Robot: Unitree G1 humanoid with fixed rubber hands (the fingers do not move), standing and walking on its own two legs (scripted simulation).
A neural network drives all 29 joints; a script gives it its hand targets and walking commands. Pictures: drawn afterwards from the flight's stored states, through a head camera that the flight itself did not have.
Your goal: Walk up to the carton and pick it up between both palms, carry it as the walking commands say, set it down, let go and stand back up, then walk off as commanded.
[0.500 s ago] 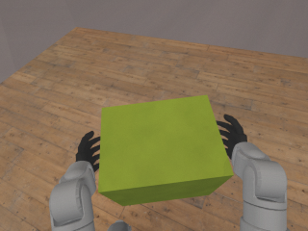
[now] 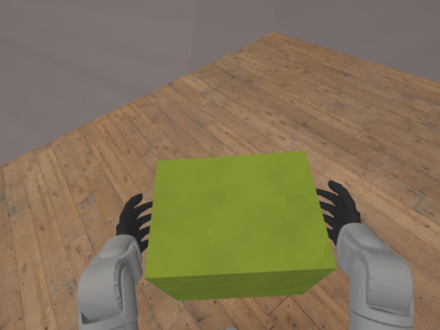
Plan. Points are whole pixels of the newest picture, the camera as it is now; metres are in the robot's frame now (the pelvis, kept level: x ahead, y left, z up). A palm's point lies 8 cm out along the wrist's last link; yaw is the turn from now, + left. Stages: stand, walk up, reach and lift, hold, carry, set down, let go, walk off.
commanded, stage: carry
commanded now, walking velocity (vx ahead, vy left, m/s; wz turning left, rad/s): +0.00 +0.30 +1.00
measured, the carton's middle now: (235, 233) +0.29 -0.01 +0.02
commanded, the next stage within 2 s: none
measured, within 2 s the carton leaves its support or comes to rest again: neither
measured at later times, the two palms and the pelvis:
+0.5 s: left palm out of the picture +0.15 +0.49 +0.00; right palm (130, 228) +0.31 +0.19 +0.05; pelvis -0.01 +0.22 -0.01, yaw +25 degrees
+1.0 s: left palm out of the picture -0.08 +0.65 +0.10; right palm out of the picture +0.20 +0.47 +0.09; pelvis -0.10 +0.36 +0.01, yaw +53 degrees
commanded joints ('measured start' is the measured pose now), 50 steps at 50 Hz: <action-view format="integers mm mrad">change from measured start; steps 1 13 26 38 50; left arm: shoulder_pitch -510 -387 -600 -472 -418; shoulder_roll -688 -770 -841 -708 -766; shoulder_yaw -687 -673 -878 -695 -707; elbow -40 -45 -342 -68 -100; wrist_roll -320 -335 -439 -339 -368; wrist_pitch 43 69 -39 29 61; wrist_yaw -215 -218 -157 -211 -222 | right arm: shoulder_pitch -493 -511 -318 -447 -469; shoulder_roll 734 816 845 736 830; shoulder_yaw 791 794 693 786 775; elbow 13 15 -20 6 46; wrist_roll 415 472 393 376 446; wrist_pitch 53 49 -50 45 48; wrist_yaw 227 193 224 213 185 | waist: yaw -7 -12 1 -1 -4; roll -205 -524 133 -274 -510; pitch -15 -268 -489 -94 -216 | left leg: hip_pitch -150 148 648 -191 103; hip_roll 317 290 324 326 288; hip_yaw -55 146 -218 -129 152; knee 338 -215 -305 400 -186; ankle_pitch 30 79 1060 -13 109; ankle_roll -56 -11 158 -49 -17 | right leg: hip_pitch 131 364 -210 250 326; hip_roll -402 -353 34 -442 -354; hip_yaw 178 -131 156 230 -118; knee -352 -19 512 -293 -48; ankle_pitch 91 332 -195 303 353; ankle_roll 20 84 121 -3 71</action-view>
